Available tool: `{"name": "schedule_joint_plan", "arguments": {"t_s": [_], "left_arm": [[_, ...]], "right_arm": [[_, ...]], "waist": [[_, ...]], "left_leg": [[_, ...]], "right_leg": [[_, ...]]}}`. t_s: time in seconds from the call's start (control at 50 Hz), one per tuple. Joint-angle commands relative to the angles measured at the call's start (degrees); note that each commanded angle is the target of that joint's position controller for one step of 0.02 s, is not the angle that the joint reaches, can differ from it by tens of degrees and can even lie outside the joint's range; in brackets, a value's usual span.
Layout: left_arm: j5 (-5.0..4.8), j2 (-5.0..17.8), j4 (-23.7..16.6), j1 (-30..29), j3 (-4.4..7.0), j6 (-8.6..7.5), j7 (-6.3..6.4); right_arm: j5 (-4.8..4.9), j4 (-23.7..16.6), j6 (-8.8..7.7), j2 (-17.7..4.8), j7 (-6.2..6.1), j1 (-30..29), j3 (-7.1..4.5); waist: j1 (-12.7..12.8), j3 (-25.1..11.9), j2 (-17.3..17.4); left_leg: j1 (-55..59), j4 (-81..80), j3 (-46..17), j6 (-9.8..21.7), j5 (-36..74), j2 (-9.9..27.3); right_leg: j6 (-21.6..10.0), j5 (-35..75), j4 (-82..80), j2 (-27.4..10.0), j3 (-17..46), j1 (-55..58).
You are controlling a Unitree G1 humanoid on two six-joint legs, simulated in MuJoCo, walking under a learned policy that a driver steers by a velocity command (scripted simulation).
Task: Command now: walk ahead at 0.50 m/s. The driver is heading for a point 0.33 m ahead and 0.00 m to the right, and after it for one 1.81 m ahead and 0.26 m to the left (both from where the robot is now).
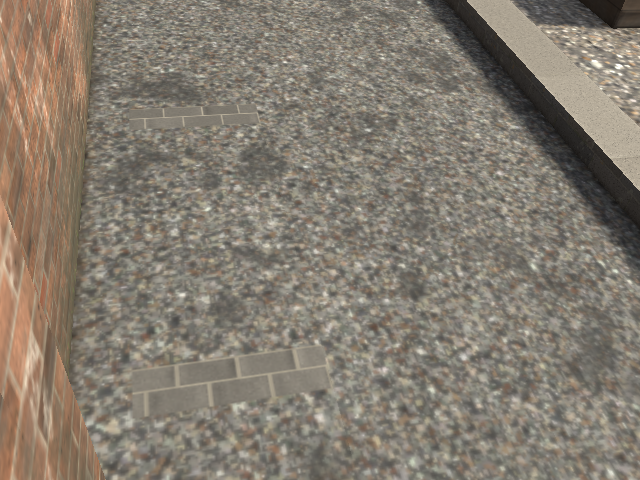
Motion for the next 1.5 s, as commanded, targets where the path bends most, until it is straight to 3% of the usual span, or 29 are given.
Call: {"name": "schedule_joint_plan", "arguments": {"t_s": [0.02,0.06,0.1,0.12,0.14,0.16,0.22,0.24,0.28,0.32,0.34,0.38,0.42,0.5,0.58,0.68,0.7,0.72,0.76,0.78,0.8,0.84,0.98,1.06,1.14,1.26,1.32,1.4,1.5], "left_arm": [[2.88,0.52,-2.43,-0.37,-0.07,0.47,-2.41],[1.65,3.06,0.88,8.66,0.95,1.44,-1.11],[2.42,7.72,6.29,22.94,2.75,1.14,0.60],[2.23,7.27,10.21,32.34,3.39,0.46,0.85],[-0.13,5.51,13.49,35.15,2.93,-0.12,0.39],[0.06,1.89,12.77,30.41,-0.25,-1.84,-0.84],[1.27,-3.27,14.06,19.28,-1.98,-2.27,-2.60],[2.04,1.22,15.67,18.90,-0.84,-2.88,-1.79],[5.83,-4.72,14.48,13.85,-3.12,-3.61,1.77],[6.83,1.62,11.64,6.23,-2.65,-3.26,2.71],[4.89,5.85,10.15,4.43,-1.32,-2.83,2.82],[0.77,-0.60,13.28,16.00,-2.24,-3.65,4.67],[0.74,-4.06,13.67,22.00,-1.97,-4.07,4.55],[-0.13,-3.64,8.49,18.05,-1.26,-0.60,4.64],[-0.56,0.37,7.38,13.38,0.41,0.81,3.61],[-3.30,-7.39,3.02,-2.31,-0.43,2.31,0.93],[-3.49,-10.57,1.91,11.01,-0.68,3.18,0.21],[-3.16,-8.74,-1.45,16.44,-2.01,3.74,-0.32],[-3.61,-1.63,-0.77,-1.10,0.27,6.00,1.45],[-1.65,-3.78,-1.70,0.53,-0.40,5.02,2.25],[-0.81,-7.31,-3.69,9.20,-1.91,4.32,2.23],[-1.57,-3.03,-8.25,-0.71,-1.58,3.82,2.02],[-1.64,-4.74,-10.47,-0.75,-2.82,4.81,0.99],[2.43,-1.26,-13.03,-5.41,-3.21,3.42,1.16],[1.45,-3.14,-15.18,-9.88,-4.01,3.39,0.17],[1.22,-1.50,-19.69,-9.86,-4.59,4.20,-1.76],[0.63,-0.36,-20.54,-4.90,-4.78,3.77,-2.52],[0.89,-0.33,-19.89,-8.64,-4.65,3.68,-1.89],[-1.93,-1.83,-17.72,-0.07,-3.83,4.91,-2.64]], "right_arm": [[1.54,-5.51,-2.14,-10.85,-2.17,-8.37,-2.29],[0.44,-5.91,-2.24,-15.70,-0.44,-16.54,-4.56],[1.13,-6.59,-3.21,-13.08,1.61,-20.58,-5.64],[2.40,-6.55,-3.10,-10.88,2.05,-21.00,-5.66],[-2.12,-6.17,-3.04,-8.11,1.97,-19.97,-5.60],[-1.94,-7.41,-2.95,-4.39,1.48,-8.72,-4.75],[-0.27,-6.50,-0.52,-3.48,0.65,-4.56,-4.63],[-0.73,-7.63,-0.44,-1.04,1.06,-2.99,-3.37],[-2.31,-11.05,0.61,-4.09,2.18,-11.78,-3.38],[-4.19,-8.69,1.45,-2.80,3.66,-9.45,-2.84],[-4.66,-7.33,1.21,-5.08,4.26,-5.62,-3.41],[-2.81,-10.64,1.82,-5.02,4.35,-15.29,-3.16],[-1.15,-13.28,1.32,-4.13,5.14,-21.87,-2.44],[-2.91,-12.05,2.49,-1.43,5.67,-18.62,-1.13],[-1.83,-10.73,3.65,-2.56,4.87,-8.60,-2.61],[-3.77,0.61,2.10,-6.98,6.50,19.10,-2.01],[-3.25,-1.93,2.12,-6.97,7.29,4.18,-0.27],[-1.29,-4.25,2.15,-15.64,8.06,-8.18,-2.42],[-3.37,-7.89,4.85,-6.66,6.85,-2.87,-0.10],[-2.87,-7.67,3.74,-13.70,7.87,0.40,-1.50],[-2.69,-8.52,2.54,-22.67,8.44,-7.64,-3.52],[-0.05,-7.86,3.15,-12.50,6.91,-5.81,-1.62],[-0.23,-8.54,6.24,-12.70,5.59,-1.48,-1.71],[-0.50,-10.86,4.35,-10.07,6.22,-0.09,-2.56],[-2.54,-10.40,4.59,-5.28,6.61,4.75,-1.39],[-3.28,-13.22,5.21,-7.92,7.29,3.78,-1.09],[-0.54,-14.54,4.61,-12.16,6.90,-3.44,-2.31],[-1.63,-14.17,3.55,-7.45,6.52,2.50,-2.27],[0.02,-14.75,4.58,-14.23,6.36,-0.72,-3.22]], "waist": [[2.89,11.81,8.03],[8.73,12.43,15.73],[15.08,7.71,11.41],[20.06,4.56,1.56],[20.41,6.77,-13.74],[9.29,6.11,-18.37],[-1.18,2.17,9.07],[-2.57,0.33,-1.58],[-4.16,2.16,2.98],[-9.06,-3.06,6.67],[-9.48,-3.50,6.76],[-1.50,1.78,2.36],[2.42,2.76,-1.99],[4.64,7.77,7.80],[0.66,5.78,5.23],[-9.53,1.25,15.19],[5.39,0.17,23.91],[10.66,-2.75,31.60],[-4.24,4.19,8.09],[-1.05,5.19,2.58],[5.33,7.53,8.75],[-0.50,7.33,16.01],[-0.52,1.38,20.83],[-1.36,2.30,-1.17],[-4.09,-0.41,-1.38],[-2.14,-0.65,3.00],[2.93,4.31,8.80],[-0.64,4.77,-1.30],[4.07,7.01,15.84]], "left_leg": [[-29.67,-17.48,-10.67,5.74,33.41,7.41],[-30.02,-7.42,-17.06,9.07,36.91,12.41],[-27.46,10.77,-12.76,8.06,54.84,10.63],[-21.96,35.59,-7.54,4.97,61.84,4.37],[-33.41,62.19,-3.50,3.51,13.23,-5.00],[-47.64,63.45,-12.56,3.55,2.79,-7.78],[-43.62,45.38,-12.86,4.53,18.43,-1.54],[-47.96,43.34,-18.00,3.63,22.95,-0.23],[-37.91,11.60,-23.58,0.12,39.45,3.46],[-9.62,7.25,-13.79,-1.51,52.81,3.06],[-5.95,3.79,-12.22,-1.20,59.54,1.69],[-27.47,-3.56,-21.37,-0.97,58.48,3.32],[-34.83,-17.27,-22.30,-1.20,52.99,5.02],[-5.90,-46.38,-11.93,-0.86,73.24,0.93],[7.48,-55.85,-8.72,-1.24,73.70,4.15],[26.76,-44.96,-11.78,-0.52,101.27,11.80],[21.21,-35.97,-16.06,0.41,109.07,12.34],[13.85,-42.67,-32.88,11.56,70.59,21.05],[5.75,-55.56,-23.30,7.37,45.80,13.85],[5.43,-49.09,-29.37,11.82,54.64,15.59],[-1.18,-49.45,-44.67,19.93,47.19,25.26],[-3.59,-54.43,-40.00,18.68,37.33,18.20],[2.81,-53.86,-26.06,14.55,47.32,11.45],[1.22,-50.15,-10.31,8.97,53.27,4.75],[11.26,-51.36,-6.76,8.02,54.46,6.59],[5.37,-54.95,-4.27,5.36,32.87,6.10],[-10.59,-64.24,-10.37,3.49,16.65,8.31],[9.40,-52.99,-2.46,2.33,41.69,6.53],[-8.16,-64.98,-10.70,0.74,10.17,10.33]], "right_leg": [[1.87,19.85,-13.39,0.31,-9.70,24.45],[0.62,9.08,-0.24,-1.86,-5.99,24.73],[-4.60,-0.19,-11.56,-4.38,-7.75,37.15],[-10.29,-2.47,-38.51,-7.89,-8.31,45.80],[-11.93,7.04,-40.49,-7.59,-8.15,52.75],[-15.18,26.60,-19.81,-7.71,2.89,52.38],[-15.00,12.64,-25.51,-12.04,7.58,34.34],[-16.74,14.96,-20.03,-16.91,14.87,33.16],[-15.80,5.58,-21.70,-16.49,16.31,19.18],[-13.35,8.88,-21.05,-12.08,11.96,5.45],[-13.26,6.06,-19.41,-9.67,7.83,4.20],[-14.22,-8.15,-14.55,-10.58,13.52,23.11],[-14.12,-17.89,-11.76,-9.70,15.70,33.59],[-7.67,-37.01,-12.54,-2.49,0.18,10.75],[-6.44,-37.79,-2.69,-2.21,0.98,12.64],[5.37,-71.47,50.18,6.26,-9.51,-4.60],[6.94,-73.62,51.47,2.70,-5.64,-1.63],[7.23,-66.20,43.34,-3.50,-6.66,-0.89],[5.23,-73.17,47.23,2.32,-10.84,-0.43],[4.61,-82.09,54.41,0.05,-9.73,0.32],[5.26,-67.43,58.20,-5.15,-5.43,0.20],[4.39,-72.57,63.04,-2.56,-6.64,-1.50],[3.23,-73.32,40.31,-2.74,-11.93,8.45],[-9.15,-53.54,8.15,-7.82,4.73,10.39],[-8.64,-62.44,11.00,-6.71,4.16,5.11],[-8.41,-81.20,15.71,-6.69,1.68,5.74],[-8.50,-83.26,11.34,-6.61,1.41,13.60],[-8.70,-97.28,3.99,-7.33,7.23,-8.50],[-4.28,-89.67,22.01,-0.39,-8.31,5.88]]}}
